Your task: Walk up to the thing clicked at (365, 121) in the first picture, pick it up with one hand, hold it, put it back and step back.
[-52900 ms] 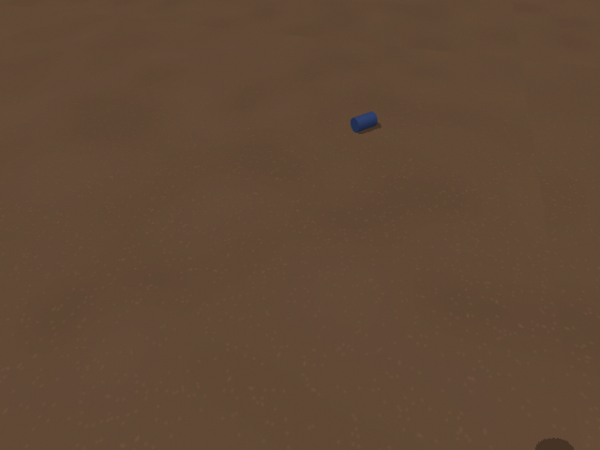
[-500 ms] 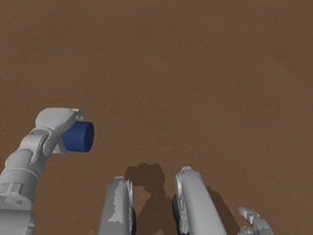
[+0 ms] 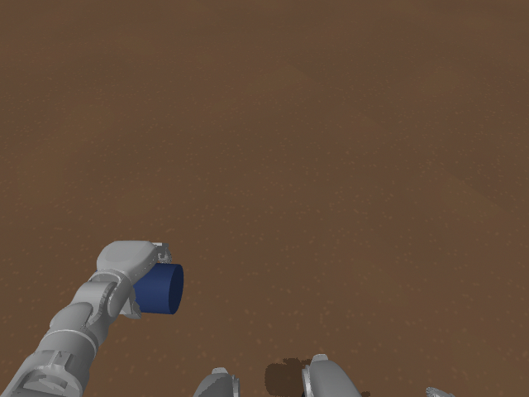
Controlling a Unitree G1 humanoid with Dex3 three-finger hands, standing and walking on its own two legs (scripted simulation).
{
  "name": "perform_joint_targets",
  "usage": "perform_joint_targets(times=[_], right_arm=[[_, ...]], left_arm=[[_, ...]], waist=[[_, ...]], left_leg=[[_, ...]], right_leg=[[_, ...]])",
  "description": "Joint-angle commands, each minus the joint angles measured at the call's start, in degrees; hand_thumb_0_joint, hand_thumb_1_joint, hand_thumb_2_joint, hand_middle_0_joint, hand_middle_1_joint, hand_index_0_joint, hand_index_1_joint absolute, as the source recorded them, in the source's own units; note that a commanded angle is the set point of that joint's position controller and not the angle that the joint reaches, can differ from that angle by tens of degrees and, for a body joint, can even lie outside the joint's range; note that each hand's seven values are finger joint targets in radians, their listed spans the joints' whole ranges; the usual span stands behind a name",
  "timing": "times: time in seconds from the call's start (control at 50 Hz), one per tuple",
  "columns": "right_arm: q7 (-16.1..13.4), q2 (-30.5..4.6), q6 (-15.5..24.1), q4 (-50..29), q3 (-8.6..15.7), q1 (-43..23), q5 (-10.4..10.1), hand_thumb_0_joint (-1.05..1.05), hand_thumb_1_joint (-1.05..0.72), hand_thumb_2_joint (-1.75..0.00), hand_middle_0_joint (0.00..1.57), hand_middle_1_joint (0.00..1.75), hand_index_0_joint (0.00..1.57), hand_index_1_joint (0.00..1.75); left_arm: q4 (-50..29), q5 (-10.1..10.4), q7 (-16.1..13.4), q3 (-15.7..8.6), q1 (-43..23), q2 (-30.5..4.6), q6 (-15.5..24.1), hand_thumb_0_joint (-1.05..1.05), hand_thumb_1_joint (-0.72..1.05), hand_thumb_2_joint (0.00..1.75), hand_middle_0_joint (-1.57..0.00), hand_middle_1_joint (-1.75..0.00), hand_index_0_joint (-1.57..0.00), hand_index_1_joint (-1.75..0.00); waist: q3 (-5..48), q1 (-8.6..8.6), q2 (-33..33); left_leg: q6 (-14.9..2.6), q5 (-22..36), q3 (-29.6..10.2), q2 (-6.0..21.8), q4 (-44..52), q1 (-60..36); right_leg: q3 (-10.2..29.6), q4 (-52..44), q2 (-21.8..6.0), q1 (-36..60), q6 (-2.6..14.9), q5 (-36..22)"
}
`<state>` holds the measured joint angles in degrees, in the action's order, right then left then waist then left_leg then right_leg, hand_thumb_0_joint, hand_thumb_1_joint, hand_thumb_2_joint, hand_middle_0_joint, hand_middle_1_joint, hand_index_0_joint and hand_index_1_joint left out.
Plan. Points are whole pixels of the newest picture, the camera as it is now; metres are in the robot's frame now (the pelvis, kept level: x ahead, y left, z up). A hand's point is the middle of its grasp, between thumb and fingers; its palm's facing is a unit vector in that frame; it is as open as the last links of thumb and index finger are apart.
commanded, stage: lift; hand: left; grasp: from above
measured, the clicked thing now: (140, 286) +0.35 +0.23 -0.11
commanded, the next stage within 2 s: hold in 0.36 s
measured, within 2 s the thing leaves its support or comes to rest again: neither
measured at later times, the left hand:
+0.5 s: hand (128, 258) +0.36 +0.21 +0.00, palm faces -0.48 +0.00 -0.88, open 11.1 cm
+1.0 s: hand (124, 251) +0.35 +0.21 +0.03, palm faces -0.48 +0.01 -0.88, open 11.0 cm
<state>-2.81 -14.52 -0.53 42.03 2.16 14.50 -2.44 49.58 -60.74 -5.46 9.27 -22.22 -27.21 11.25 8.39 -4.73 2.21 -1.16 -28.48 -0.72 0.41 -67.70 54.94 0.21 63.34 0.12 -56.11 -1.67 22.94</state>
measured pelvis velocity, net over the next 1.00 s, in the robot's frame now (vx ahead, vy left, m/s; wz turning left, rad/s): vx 0.04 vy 0.00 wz -0.01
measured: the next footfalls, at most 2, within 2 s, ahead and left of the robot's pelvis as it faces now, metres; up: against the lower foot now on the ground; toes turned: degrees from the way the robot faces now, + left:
none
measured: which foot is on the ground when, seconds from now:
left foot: down 0.00-1.00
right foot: down 0.00-1.00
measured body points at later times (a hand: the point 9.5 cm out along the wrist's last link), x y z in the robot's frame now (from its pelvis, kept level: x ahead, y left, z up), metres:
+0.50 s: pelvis +0.04 +0.00 +0.06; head +0.08 -0.01 +0.50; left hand +0.38 +0.21 +0.05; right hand +0.14 -0.27 -0.07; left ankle +0.04 +0.11 -0.64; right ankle +0.08 -0.14 -0.64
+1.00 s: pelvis +0.04 +0.00 +0.07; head +0.07 -0.02 +0.52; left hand +0.37 +0.21 +0.08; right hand +0.17 -0.27 -0.05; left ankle +0.04 +0.11 -0.64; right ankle +0.08 -0.14 -0.64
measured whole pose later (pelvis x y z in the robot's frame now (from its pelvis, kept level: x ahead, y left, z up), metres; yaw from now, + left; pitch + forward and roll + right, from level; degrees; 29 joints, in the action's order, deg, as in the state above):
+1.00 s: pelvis +0.04 +0.00 +0.07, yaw -1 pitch +6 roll +0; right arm -3.8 -14.4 -3.9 39.7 2.4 12.3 -2.9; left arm 38.2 -57.9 3.2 11.3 -15.2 -26.1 10.3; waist 4.2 -1.2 2.5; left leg -0.8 -20.9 1.2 -0.2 -40.5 25.5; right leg 2.0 39.5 -0.5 -28.5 -1.3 16.9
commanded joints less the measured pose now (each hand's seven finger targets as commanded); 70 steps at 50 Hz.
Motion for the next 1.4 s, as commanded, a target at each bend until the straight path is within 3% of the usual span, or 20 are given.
perform_joint_targets(times=[0.0,0.02,0.28,0.46,0.5,0.52,0.8,0.9,0.94,1.1,1.18,1.22,1.3,1.38], right_arm=[[-0.8,-8.4,2.3,-5.7,2.6,0.4,0.2,0.0,-0.91,-0.9,0.2,0.3,0.2,0.3],[-0.8,-8.4,2.3,-5.8,2.7,0.5,0.1,0.0,-0.91,-0.9,0.2,0.3,0.2,0.3],[-1.0,-8.0,1.8,-6.6,3.1,0.2,0.1,0.0,-0.9,-0.9,0.2,0.3,0.2,0.3],[-1.2,-8.0,0.8,-7.1,3.0,-0.4,0.2,0.0,-0.9,-0.9,0.2,0.3,0.2,0.3],[-1.2,-8.2,0.6,-7.5,3.1,-0.8,0.1,0.0,-0.9,-0.9,0.2,0.3,0.2,0.3],[-1.3,-7.8,0.3,-7.6,2.8,-1.3,0.2,0.0,-0.9,-0.9,0.2,0.3,0.2,0.3],[-1.6,-8.1,-0.8,-8.7,2.9,-3.1,-0.1,0.0,-0.89,-0.9,0.2,0.3,0.2,0.3],[-1.8,-8.1,-1.3,-9.3,2.7,-4.2,-0.1,0.0,-0.89,-0.9,0.2,0.3,0.2,0.3],[-1.9,-7.8,-1.4,-9.6,2.5,-4.7,-0.1,0.0,-0.89,-0.9,0.2,0.3,0.2,0.3],[-2.3,-7.9,-1.7,-10.4,2.2,-6.4,-0.3,0.0,-0.9,-0.9,0.2,0.3,0.2,0.3],[-2.4,-7.7,-1.7,-10.6,2.0,-7.0,-0.3,0.0,-0.9,-0.9,0.2,0.3,0.2,0.3],[-2.5,-7.9,-1.6,-10.7,2.1,-7.2,-0.4,0.0,-0.9,-0.9,0.2,0.3,0.2,0.3],[-2.7,-7.5,-1.5,-11.1,1.7,-7.8,-0.4,0.0,-0.9,-0.9,0.2,0.3,0.2,0.3],[-2.9,-7.6,-1.2,-11.2,1.6,-8.8,-0.5,0.0,-0.9,-0.9,0.2,0.3,0.2,0.3]], left_arm=[[-10.5,1.2,-2.5,-5.4,-19.8,-12.9,-0.5,0.0,0.64,0.94,-1.0,-0.7,-0.99,-0.71],[-11.0,0.9,-2.3,-4.4,-20.6,-12.5,-0.6,0.0,0.63,0.94,-1.0,-0.69,-0.99,-0.7],[-14.0,2.5,0.8,-4.4,-16.3,-11.4,-0.8,0.0,0.68,0.88,-1.02,-0.65,-1.02,-0.65],[-17.5,2.9,2.4,-3.8,-16.5,-10.8,-0.6,0.0,0.74,0.88,-1.06,-0.64,-1.06,-0.64],[-17.5,2.6,2.8,-5.2,-14.7,-12.5,-0.5,0.0,0.72,0.88,-1.06,-0.61,-1.06,-0.61],[-17.1,2.1,3.1,-4.3,-14.3,-11.7,-0.5,0.0,0.73,0.86,-1.07,-0.61,-1.07,-0.61],[-21.9,3.7,5.6,-4.2,-12.4,-11.3,-0.7,0.0,0.75,0.9,-1.09,-0.59,-1.08,-0.6],[-22.1,3.8,6.4,-4.8,-12.2,-11.9,-0.6,0.0,0.75,0.9,-1.08,-0.59,-1.08,-0.6],[-22.7,3.6,6.8,-3.7,-12.1,-10.8,-0.6,0.0,0.74,0.89,-1.08,-0.58,-1.07,-0.59],[-24.0,4.3,6.9,-5.4,-11.2,-12.1,-0.5,0.0,0.75,0.88,-1.08,-0.61,-1.08,-0.61],[-24.9,3.9,7.2,-4.5,-11.3,-11.7,-0.7,0.0,0.73,0.85,-1.05,-0.62,-1.06,-0.61],[-25.1,4.8,7.4,-5.1,-11.6,-12.1,-0.6,0.0,0.74,0.87,-1.06,-0.63,-1.06,-0.62],[-25.7,4.5,7.5,-4.4,-11.2,-11.6,-0.4,0.0,0.73,0.84,-1.05,-0.63,-1.06,-0.62],[-26.5,5.4,7.6,-4.5,-11.4,-11.7,-0.4,0.0,0.74,0.83,-1.04,-0.65,-1.06,-0.63]], waist=[[16.5,1.1,2.2],[16.6,0.88,2.5],[15.3,2.04,1.7],[13.9,2.12,1.0],[13.8,3.0,0.7],[13.0,3.03,0.5],[12.2,3.33,0.6],[10.9,3.57,0.2],[10.4,3.39,-0.5],[8.9,4.31,-0.3],[9.2,4.11,-0.9],[9.0,4.18,-0.5],[8.2,4.23,-0.9],[6.7,4.26,-0.7]], left_leg=[[0.18,4.6,-1.2,-0.6,17.3,-15.2],[0.2,5.8,-0.9,-0.6,17.8,-16.9],[0.76,17.9,0.2,-0.8,24.3,-27.0],[0.75,21.9,0.6,-1.0,27.2,-30.8],[0.8,21.8,0.6,-1.1,28.0,-31.4],[0.65,21.7,0.7,-1.2,28.2,-31.3],[0.93,27.7,0.7,-1.0,31.4,-36.2],[0.73,25.9,0.9,-1.2,32.6,-36.4],[0.46,24.5,1.2,-1.5,32.7,-36.3],[0.42,21.5,1.2,-1.5,34.5,-36.7],[0.12,20.5,1.5,-1.8,34.9,-37.3],[0.29,20.5,1.3,-1.4,35.3,-37.6],[0.07,19.0,1.7,-1.8,35.8,-37.5],[0.2,16.9,1.5,-1.6,37.2,-37.9]], right_leg=[[-1.0,-13.2,2.1,14.6,2.4,-2.4],[-0.9,-13.8,2.1,15.4,2.52,-3.4],[-0.6,-20.8,2.2,24.4,3.01,-12.2],[-0.2,-23.9,2.1,28.6,2.87,-15.6],[-0.2,-24.5,2.1,29.8,2.95,-15.3],[0.0,-25.0,2.1,29.9,2.87,-15.6],[-0.3,-27.0,2.2,34.3,2.85,-19.6],[-0.1,-28.1,2.0,34.8,2.81,-18.4],[0.2,-28.7,1.9,34.9,2.61,-17.9],[0.3,-30.2,1.9,35.4,2.57,-14.8],[0.6,-30.8,1.7,36.0,2.4,-14.3],[0.4,-30.9,1.9,36.3,2.44,-13.9],[0.7,-31.9,1.7,36.7,2.33,-12.9],[0.7,-32.9,1.7,36.5,2.35,-10.9]])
